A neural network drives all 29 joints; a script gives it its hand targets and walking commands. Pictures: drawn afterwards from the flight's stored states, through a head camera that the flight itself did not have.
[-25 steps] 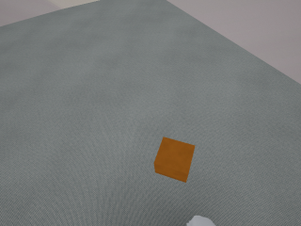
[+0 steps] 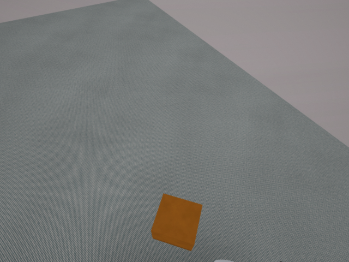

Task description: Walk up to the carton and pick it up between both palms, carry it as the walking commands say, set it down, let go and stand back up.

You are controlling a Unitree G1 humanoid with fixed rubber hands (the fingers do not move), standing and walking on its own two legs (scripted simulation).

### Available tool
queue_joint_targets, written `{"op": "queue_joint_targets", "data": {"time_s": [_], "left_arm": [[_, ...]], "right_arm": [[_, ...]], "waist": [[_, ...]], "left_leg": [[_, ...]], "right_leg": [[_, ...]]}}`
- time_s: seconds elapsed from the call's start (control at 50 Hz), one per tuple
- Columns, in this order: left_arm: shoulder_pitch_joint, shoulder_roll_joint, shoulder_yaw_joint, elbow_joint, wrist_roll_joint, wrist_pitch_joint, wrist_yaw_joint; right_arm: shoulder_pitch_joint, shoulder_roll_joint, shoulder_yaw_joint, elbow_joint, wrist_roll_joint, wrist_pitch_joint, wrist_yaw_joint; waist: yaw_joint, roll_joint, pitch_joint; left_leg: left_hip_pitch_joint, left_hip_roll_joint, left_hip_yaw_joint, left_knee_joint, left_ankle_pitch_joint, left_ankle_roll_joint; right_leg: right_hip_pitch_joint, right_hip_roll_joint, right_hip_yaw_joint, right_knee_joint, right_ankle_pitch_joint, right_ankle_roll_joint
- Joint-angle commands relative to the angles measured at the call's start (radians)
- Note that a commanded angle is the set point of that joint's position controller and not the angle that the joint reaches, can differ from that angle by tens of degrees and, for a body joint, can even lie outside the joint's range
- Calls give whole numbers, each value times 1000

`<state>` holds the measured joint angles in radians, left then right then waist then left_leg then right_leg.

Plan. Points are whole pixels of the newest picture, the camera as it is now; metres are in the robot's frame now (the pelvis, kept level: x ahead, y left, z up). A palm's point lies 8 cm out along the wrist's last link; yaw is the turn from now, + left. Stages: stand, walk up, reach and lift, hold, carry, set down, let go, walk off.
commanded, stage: walk up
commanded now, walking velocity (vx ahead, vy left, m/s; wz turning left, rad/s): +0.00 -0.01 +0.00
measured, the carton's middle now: (177, 221) +0.39 +0.01 -0.69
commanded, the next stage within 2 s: none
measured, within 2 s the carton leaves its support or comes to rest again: neither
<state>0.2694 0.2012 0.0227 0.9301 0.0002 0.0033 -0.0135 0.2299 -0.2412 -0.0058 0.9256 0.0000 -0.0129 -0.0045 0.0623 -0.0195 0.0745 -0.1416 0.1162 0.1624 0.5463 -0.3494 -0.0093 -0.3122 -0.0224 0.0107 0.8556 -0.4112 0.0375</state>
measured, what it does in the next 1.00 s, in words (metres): steps on the spot: right foot, then left foot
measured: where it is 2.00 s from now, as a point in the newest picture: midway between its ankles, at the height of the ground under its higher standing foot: outside the picture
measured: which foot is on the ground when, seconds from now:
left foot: down 0.00-0.08, up 0.10-0.40, down 0.42-0.82, up 0.84-1.00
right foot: up 0.00-0.04, down 0.06-0.40, up 0.42-0.74, down 0.76-1.00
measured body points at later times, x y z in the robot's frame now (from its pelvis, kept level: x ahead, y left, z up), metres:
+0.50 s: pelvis +0.01 -0.02 -0.01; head +0.03 +0.01 +0.44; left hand +0.04 +0.22 -0.17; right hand +0.12 -0.28 -0.12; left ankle +0.05 +0.06 -0.74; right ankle +0.00 -0.15 -0.69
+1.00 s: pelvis -0.09 -0.05 +0.00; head -0.06 -0.06 +0.45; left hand -0.05 +0.20 -0.14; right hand -0.02 -0.29 -0.15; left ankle -0.07 +0.05 -0.73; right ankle -0.06 -0.17 -0.74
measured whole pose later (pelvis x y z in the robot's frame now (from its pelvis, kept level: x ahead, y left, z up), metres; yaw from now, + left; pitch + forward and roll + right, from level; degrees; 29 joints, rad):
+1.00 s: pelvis -0.09 -0.05 +0.00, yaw -3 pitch -1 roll +0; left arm 0.26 0.19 0.02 0.95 0.00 0.03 0.01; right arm 0.17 -0.24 -0.01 0.98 0.00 0.07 0.01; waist 0.06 0.04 0.08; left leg -0.25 0.06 0.17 0.55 -0.31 0.05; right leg -0.26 0.01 0.00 0.47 -0.20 0.00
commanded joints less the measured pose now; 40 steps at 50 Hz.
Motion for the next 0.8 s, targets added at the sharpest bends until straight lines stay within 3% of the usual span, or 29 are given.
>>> {"op": "queue_joint_targets", "data": {"time_s": [0.0,0.02,0.04,0.06,0.08,0.12,0.14,0.16,0.2,0.24,0.26,0.28,0.3,0.32,0.34,0.36,0.38,0.42,0.46,0.5,0.52,0.58,0.6,0.62,0.66,0.7,0.74,0.76,0.78], "left_arm": [[54,133,7,18,11,-37,25],[97,197,26,16,13,-56,34],[139,236,34,33,12,-56,37],[170,239,38,56,25,-58,44],[129,208,26,64,31,-50,54],[80,233,50,25,22,-22,65],[87,213,50,10,16,-15,71],[133,212,51,13,25,-16,76],[110,201,57,8,30,-6,76],[63,197,56,-8,29,9,66],[75,193,48,-21,35,11,63],[27,195,58,-42,26,26,56],[17,199,63,-62,32,29,54],[-1,189,66,-64,26,41,53],[29,141,52,-82,30,37,51],[5,93,46,-94,30,51,53],[18,105,69,-81,38,80,51],[39,114,75,-62,37,102,29],[58,125,62,-10,43,106,9],[68,96,46,0,35,104,16],[43,114,55,2,28,104,10],[26,84,26,-16,24,84,23],[14,107,35,-9,20,76,16],[42,67,12,-15,19,60,24],[143,58,0,35,18,38,26],[192,86,9,62,21,12,34],[108,219,40,33,48,12,35],[12,232,43,14,55,14,38],[-71,223,36,-4,57,5,38]], "right_arm": [[31,-111,-62,-46,-1,18,-13],[51,-69,-43,-61,3,17,-12],[59,-44,-34,-60,7,32,-13],[25,-41,-40,-66,6,52,-11],[-5,-31,-43,-87,1,54,-11],[-103,-75,-63,-119,15,62,-21],[-103,-67,-62,-140,19,56,-22],[-87,-66,-61,-121,12,63,-19],[-111,-46,-61,-143,12,63,-20],[-71,-53,-59,-138,20,57,-25],[-61,-56,-64,-125,6,70,-27],[-25,-71,-71,-130,10,67,-33],[10,-53,-55,-110,-1,76,-30],[53,-64,-59,-112,2,63,-36],[64,-113,-66,-101,-11,66,-35],[55,-179,-80,-110,-23,61,-42],[43,-192,-87,-138,-33,55,-43],[-30,-162,-87,-144,-23,68,-30],[-77,-143,-82,-155,-17,64,-48],[-107,-130,-83,-154,-20,53,-37],[-92,-146,-88,-132,-19,52,-44],[-80,-135,-80,-122,-22,60,-24],[-26,-146,-87,-125,-21,55,-27],[32,-115,-74,-100,-22,55,-17],[-18,-116,-74,-98,-22,64,-12],[15,-92,-69,-94,-14,68,-10],[-29,-55,-47,-113,-10,69,8],[-62,-77,-43,-97,-14,77,8],[-36,-92,-47,-81,-16,79,14]], "waist": [[-26,152,-220],[-15,-70,-280],[-11,-250,-255],[15,-256,-251],[7,-253,-190],[14,-301,-108],[17,-366,-118],[19,-287,-136],[12,-311,-147],[-18,-363,-154],[-33,-249,-155],[-60,-261,-166],[-81,-190,-155],[-118,-130,-121],[-111,83,-144],[-111,329,-133],[-85,235,-87],[-41,210,-12],[-24,137,60],[-35,241,61],[-40,204,59],[-60,305,1],[-80,234,-50],[-96,234,-165],[-58,289,-216],[-7,114,-213],[6,-204,-57],[-29,-243,-9],[-72,-210,28]], "left_leg": [[117,33,15,63,671,29],[-1,-2,-20,165,385,-8],[-168,-65,-68,248,-98,-19],[-232,-59,-128,311,-267,-11],[-235,-64,-162,366,-278,-4],[-345,-56,-105,444,-310,-6],[-378,-69,-98,381,-267,-2],[-389,-65,-96,375,-232,-7],[-338,-79,-101,286,-216,-9],[-228,-86,-58,175,-129,-1],[-185,-100,-45,178,-98,-3],[-126,-103,-22,110,-20,12],[-60,-105,-22,-4,42,2],[20,-69,-20,-112,221,21],[83,51,-132,-169,380,41],[85,333,-357,-241,586,134],[-75,432,-364,-232,680,190],[-245,337,-284,-319,239,162],[-222,307,-257,-341,99,146],[-242,238,-206,-346,73,127],[-229,238,-250,-359,30,114],[-175,155,-166,-336,13,123],[-70,197,-228,-315,155,137],[9,163,-220,-316,7,143],[31,145,-212,-290,-92,135],[-72,108,-186,-215,-116,80],[-204,-64,-66,-8,-85,5],[-117,-68,-121,64,-69,23],[-53,-71,-136,95,3,15]], "right_leg": [[203,-25,-102,-491,632,-21],[293,-161,28,-389,1121,-65],[376,-284,194,-336,1502,-147],[388,-337,257,-356,1560,-201],[336,-324,246,-379,1499,-234],[330,-289,182,-356,1590,-236],[355,-245,178,-354,1551,-212],[358,-262,215,-345,1544,-210],[310,-264,238,-351,1444,-216],[214,-201,168,-349,1372,-199],[156,-218,229,-367,1287,-199],[105,-181,182,-369,1072,-177],[44,-205,235,-377,922,-160],[-30,-143,191,-344,699,-124],[-111,-74,135,-252,467,-78],[-260,57,-1,-8,-73,-27],[-222,18,35,200,-234,19],[-140,-5,70,310,-131,8],[-204,-30,50,358,-26,8],[-176,-16,34,307,-3,9],[-149,-3,41,306,0,18],[-49,15,-41,36,-43,2],[-60,32,-47,-6,-66,10],[15,18,-39,-146,-77,-5],[93,37,-91,-348,50,-10],[201,-2,-44,-521,164,-41],[12,-256,356,-695,-151,-138],[-158,-280,383,-776,-259,-169],[-239,-246,329,-754,-222,-168]]}}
